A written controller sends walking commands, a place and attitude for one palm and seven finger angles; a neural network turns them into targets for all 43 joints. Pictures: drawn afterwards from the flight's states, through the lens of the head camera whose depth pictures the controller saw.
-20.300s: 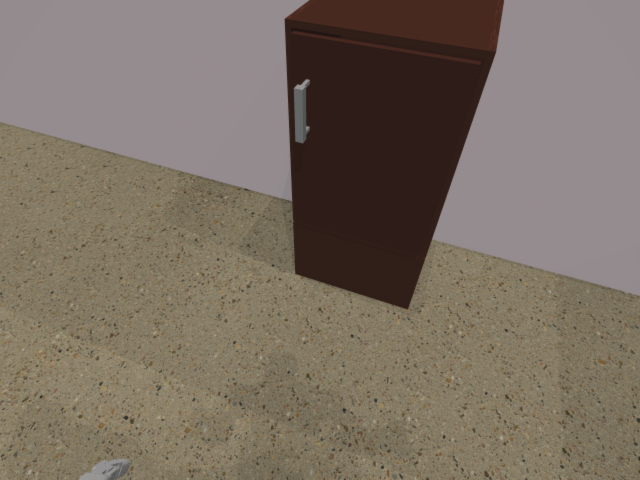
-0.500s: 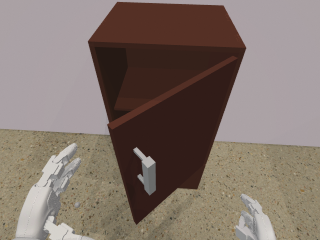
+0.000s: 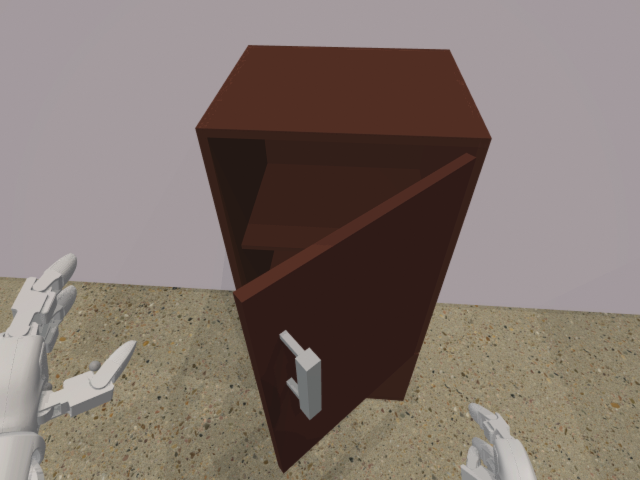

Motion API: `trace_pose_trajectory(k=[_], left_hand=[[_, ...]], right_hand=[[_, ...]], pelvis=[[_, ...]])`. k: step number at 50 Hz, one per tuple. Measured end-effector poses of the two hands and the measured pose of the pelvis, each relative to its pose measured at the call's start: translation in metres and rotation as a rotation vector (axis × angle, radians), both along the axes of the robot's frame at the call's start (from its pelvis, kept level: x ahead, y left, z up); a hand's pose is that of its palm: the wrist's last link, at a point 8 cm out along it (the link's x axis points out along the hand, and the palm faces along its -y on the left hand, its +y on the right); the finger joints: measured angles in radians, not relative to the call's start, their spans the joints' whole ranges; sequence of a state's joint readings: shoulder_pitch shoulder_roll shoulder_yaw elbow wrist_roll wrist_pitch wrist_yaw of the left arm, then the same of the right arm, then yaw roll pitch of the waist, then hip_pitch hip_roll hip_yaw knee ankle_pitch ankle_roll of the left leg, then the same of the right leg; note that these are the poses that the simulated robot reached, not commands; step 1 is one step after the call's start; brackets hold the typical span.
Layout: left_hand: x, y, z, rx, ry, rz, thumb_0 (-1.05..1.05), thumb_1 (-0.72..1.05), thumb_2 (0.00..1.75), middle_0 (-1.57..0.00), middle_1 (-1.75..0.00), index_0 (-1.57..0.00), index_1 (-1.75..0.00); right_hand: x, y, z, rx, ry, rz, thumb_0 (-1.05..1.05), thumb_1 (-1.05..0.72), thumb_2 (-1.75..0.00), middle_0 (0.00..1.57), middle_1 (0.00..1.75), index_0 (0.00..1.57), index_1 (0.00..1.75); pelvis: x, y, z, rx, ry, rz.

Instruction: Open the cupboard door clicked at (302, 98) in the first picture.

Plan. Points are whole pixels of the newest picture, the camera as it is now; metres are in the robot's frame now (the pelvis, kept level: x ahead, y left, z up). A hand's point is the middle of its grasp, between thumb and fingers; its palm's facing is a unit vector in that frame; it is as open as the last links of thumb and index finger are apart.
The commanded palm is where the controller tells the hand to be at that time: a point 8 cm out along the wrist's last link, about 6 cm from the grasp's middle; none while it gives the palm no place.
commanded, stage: draw the hand back to the body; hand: left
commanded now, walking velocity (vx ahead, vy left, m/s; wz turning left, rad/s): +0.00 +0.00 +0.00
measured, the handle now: (299, 375) +0.26 +0.06 -0.01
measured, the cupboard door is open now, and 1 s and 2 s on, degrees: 45 45 45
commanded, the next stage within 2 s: step back with the hand held close in 0.52 s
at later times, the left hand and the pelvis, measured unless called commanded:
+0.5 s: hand (98, 351) +0.18 +0.23 +0.16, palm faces +0.43 -0.81 -0.39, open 7.5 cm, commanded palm +0.14 +0.27 +0.18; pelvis +0.00 -0.03 +0.01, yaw +0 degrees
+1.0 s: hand (101, 366) +0.17 +0.22 +0.16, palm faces +0.33 -0.81 -0.49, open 7.4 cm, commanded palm +0.11 +0.27 +0.18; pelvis -0.03 -0.03 +0.01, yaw -1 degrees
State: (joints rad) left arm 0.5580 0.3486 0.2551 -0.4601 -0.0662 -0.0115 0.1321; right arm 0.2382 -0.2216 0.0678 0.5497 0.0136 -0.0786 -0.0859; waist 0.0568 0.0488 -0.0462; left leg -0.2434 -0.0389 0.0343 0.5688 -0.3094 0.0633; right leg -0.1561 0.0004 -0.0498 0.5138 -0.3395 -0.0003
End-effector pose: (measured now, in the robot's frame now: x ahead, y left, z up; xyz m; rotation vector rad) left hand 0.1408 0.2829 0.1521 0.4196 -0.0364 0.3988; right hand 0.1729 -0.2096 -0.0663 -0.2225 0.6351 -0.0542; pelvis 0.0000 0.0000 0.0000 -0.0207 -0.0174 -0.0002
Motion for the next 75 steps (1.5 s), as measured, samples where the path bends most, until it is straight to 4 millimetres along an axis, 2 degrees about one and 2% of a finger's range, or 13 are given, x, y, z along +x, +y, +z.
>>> trace_pose_trajectory(k=[10,17,22,28,36,44,49,56,66,71,75], left_hand=[[0.005,0.010,0.037,0.073,-0.113,0.044,0.00,0.69,0.82,-0.20,-0.30,-0.20,-0.30],[0.005,-0.004,0.023,0.019,-0.064,0.041,0.01,0.84,0.88,-0.20,-0.30,-0.20,-0.30],[0.001,-0.015,0.021,0.017,-0.056,0.020,0.01,0.87,0.89,-0.21,-0.30,-0.21,-0.30],[-0.003,-0.019,0.033,0.046,-0.094,0.034,0.01,0.88,0.90,-0.21,-0.30,-0.21,-0.30],[-0.002,-0.025,0.030,0.058,-0.085,0.035,0.01,0.89,0.90,-0.21,-0.30,-0.21,-0.30],[0.000,-0.027,0.023,0.100,-0.026,-0.029,0.01,0.89,0.90,-0.21,-0.30,-0.21,-0.30],[-0.005,-0.023,0.025,0.127,-0.020,-0.072,0.01,0.89,0.90,-0.21,-0.30,-0.21,-0.30],[-0.024,-0.005,0.032,0.156,-0.078,-0.081,0.01,0.89,0.90,-0.21,-0.30,-0.21,-0.30],[-0.070,0.023,0.025,0.181,-0.112,-0.051,0.01,0.89,0.90,-0.21,-0.30,-0.21,-0.30],[-0.099,0.035,0.030,0.217,-0.153,0.013,0.01,0.89,0.90,-0.21,-0.30,-0.21,-0.30],[-0.121,0.037,0.028,0.201,-0.156,0.044,0.01,0.89,0.90,-0.21,-0.30,-0.21,-0.30]], right_hand=[[0.004,-0.018,0.003,-0.013,0.017,-0.005,0.02,-0.91,-0.90,0.20,0.30,0.20,0.30],[0.001,-0.030,0.001,-0.006,0.035,-0.014,0.01,-0.91,-0.90,0.20,0.30,0.20,0.30],[-0.001,-0.038,0.001,-0.012,0.038,-0.019,0.02,-0.91,-0.90,0.20,0.30,0.20,0.30],[0.000,-0.043,0.000,0.000,0.027,-0.019,0.02,-0.91,-0.90,0.20,0.30,0.20,0.30],[-0.002,-0.051,-0.001,0.005,0.045,-0.019,0.01,-0.91,-0.90,0.20,0.30,0.20,0.30],[-0.020,-0.069,-0.001,-0.036,0.104,-0.096,0.01,-0.91,-0.90,0.20,0.30,0.20,0.30],[-0.037,-0.073,0.001,-0.057,0.126,-0.150,0.01,-0.91,-0.90,0.20,0.30,0.20,0.30],[-0.064,-0.061,0.006,-0.070,0.118,-0.172,0.01,-0.91,-0.90,0.20,0.30,0.20,0.30],[-0.101,-0.027,0.003,-0.087,0.103,-0.119,0.01,-0.91,-0.90,0.20,0.30,0.20,0.30],[-0.111,-0.012,-0.007,-0.083,0.121,-0.055,0.01,-0.91,-0.90,0.20,0.30,0.20,0.30],[-0.114,-0.003,-0.013,-0.070,0.126,-0.009,0.01,-0.91,-0.90,0.20,0.30,0.20,0.30]], pelvis=[[0.001,-0.010,0.007,0.008,-0.028,-0.003],[-0.001,-0.018,0.009,0.013,-0.037,-0.005],[-0.001,-0.026,0.009,0.014,-0.045,-0.002],[-0.003,-0.034,0.010,0.016,-0.058,0.000],[-0.009,-0.042,0.010,0.010,-0.042,0.008],[-0.019,-0.039,0.009,0.008,0.003,-0.007],[-0.029,-0.032,0.008,0.007,0.011,-0.017],[-0.051,-0.018,0.005,-0.003,0.009,-0.020],[-0.087,0.003,-0.001,-0.022,0.002,0.005],[-0.101,0.005,-0.005,-0.026,0.024,0.062],[-0.119,0.004,-0.007,-0.034,0.042,0.063]])
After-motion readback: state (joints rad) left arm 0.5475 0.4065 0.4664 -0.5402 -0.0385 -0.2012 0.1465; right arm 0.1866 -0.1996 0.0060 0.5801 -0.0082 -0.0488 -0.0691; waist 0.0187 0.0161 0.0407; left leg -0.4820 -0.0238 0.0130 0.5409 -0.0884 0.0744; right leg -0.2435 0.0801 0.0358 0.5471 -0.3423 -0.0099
